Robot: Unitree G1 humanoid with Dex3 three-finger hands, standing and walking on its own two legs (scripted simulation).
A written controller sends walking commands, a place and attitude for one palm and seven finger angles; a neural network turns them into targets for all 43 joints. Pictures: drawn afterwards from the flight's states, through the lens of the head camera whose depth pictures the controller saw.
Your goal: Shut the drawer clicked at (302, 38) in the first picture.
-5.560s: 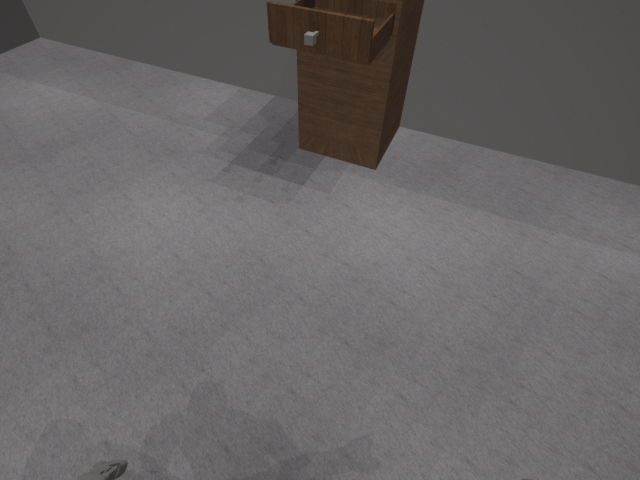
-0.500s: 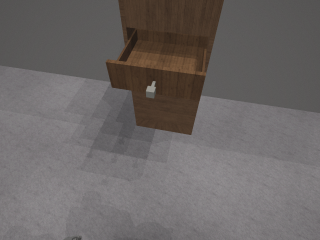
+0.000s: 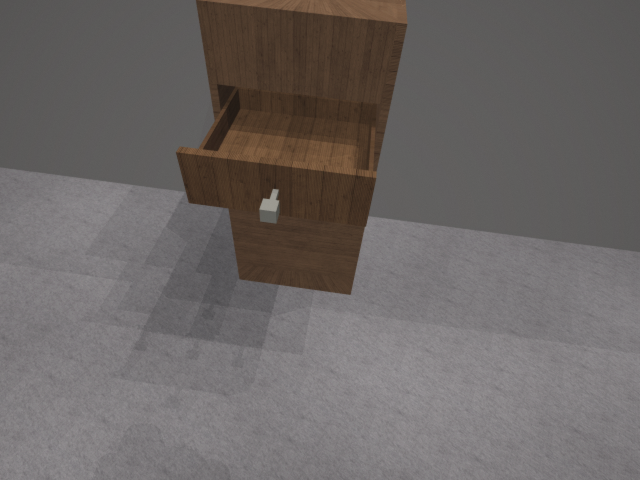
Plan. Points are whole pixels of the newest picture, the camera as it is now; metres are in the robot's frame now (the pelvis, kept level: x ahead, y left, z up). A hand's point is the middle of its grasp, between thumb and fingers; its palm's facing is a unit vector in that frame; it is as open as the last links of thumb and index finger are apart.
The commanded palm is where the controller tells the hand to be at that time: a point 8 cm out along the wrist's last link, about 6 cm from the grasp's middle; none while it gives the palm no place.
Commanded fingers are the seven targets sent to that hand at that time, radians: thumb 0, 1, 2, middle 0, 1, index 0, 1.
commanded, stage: take the last steps up to it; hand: left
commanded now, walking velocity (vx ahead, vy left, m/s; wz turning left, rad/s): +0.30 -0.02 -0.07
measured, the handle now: (271, 204) +0.61 +0.13 -0.04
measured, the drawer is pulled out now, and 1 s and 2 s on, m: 0.28 0.28 0.28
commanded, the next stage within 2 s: come to a stop and stand still in 0.70 s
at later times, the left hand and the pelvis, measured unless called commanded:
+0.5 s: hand (257, 415) +0.25 +0.11 -0.16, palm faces +0.02 -0.98 -0.19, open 7.3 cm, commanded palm none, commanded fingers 0.00 0.90 0.90 -0.20 -0.30 -0.20 -0.30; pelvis +0.15 -0.06 +0.00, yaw +0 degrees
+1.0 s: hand (240, 416) +0.25 +0.14 -0.18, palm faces +0.06 -0.98 -0.17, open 7.4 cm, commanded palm none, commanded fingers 0.00 0.90 0.90 -0.20 -0.30 -0.20 -0.30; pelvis +0.27 -0.03 +0.01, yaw -1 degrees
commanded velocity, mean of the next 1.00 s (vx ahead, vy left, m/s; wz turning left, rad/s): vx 0.12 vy -0.02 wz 0.00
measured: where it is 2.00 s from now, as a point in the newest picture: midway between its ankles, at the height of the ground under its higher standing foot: outside the picture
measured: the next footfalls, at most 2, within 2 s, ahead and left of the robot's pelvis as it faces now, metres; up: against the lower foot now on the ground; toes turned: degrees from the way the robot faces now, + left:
right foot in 0.38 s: +0.23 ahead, -0.16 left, +0.00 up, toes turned -11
left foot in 0.80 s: +0.34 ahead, +0.07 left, +0.00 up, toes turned +10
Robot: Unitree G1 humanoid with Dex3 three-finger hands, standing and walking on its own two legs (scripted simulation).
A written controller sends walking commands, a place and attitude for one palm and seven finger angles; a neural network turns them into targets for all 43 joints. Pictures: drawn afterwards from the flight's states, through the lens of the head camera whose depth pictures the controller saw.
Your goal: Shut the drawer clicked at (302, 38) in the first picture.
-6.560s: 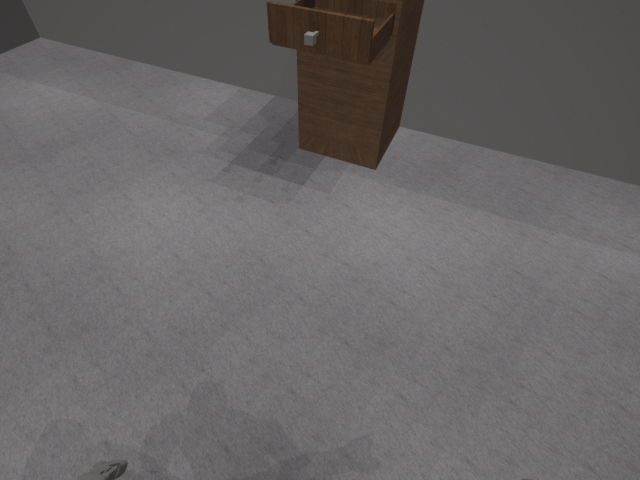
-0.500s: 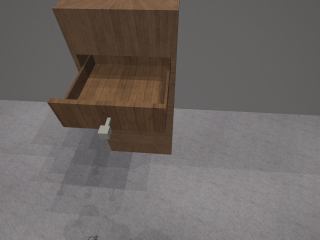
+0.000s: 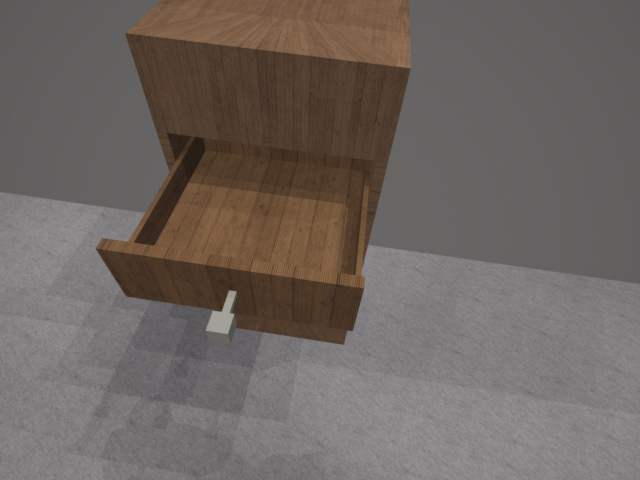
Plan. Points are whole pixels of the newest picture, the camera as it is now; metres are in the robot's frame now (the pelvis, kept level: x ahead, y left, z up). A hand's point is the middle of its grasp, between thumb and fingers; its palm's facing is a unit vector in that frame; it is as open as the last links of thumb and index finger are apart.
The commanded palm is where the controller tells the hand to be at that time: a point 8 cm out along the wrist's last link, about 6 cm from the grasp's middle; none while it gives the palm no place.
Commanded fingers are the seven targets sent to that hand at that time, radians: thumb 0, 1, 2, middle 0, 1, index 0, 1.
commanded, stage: come to a stop and stand still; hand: left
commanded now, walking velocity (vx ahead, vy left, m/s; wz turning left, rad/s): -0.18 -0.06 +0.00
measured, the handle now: (225, 315) +0.34 +0.17 -0.05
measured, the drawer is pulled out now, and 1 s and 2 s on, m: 0.28 0.28 0.28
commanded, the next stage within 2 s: look again from close up in 1.14 s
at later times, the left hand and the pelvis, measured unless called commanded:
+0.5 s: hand out of the picture +0.01 +0.11 -0.14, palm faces +0.08 -0.95 -0.30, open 7.4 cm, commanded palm none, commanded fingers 0.00 0.90 0.90 -0.20 -0.30 -0.20 -0.30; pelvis -0.03 -0.08 +0.01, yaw +1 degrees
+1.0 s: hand out of the picture -0.07 +0.15 -0.18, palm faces +0.08 -0.98 -0.19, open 7.4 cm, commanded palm none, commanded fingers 0.00 0.90 0.90 -0.20 -0.30 -0.20 -0.30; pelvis -0.05 -0.02 +0.00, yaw +1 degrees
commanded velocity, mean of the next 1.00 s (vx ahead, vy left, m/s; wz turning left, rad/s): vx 0.02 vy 0.08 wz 0.00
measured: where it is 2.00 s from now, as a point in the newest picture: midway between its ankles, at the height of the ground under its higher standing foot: outside the picture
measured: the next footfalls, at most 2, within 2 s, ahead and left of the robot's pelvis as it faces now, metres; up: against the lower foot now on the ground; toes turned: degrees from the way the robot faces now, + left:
right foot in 0.22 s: +0.03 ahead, -0.13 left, +0.00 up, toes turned -7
left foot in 0.78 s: -0.04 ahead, +0.10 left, +0.00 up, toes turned +4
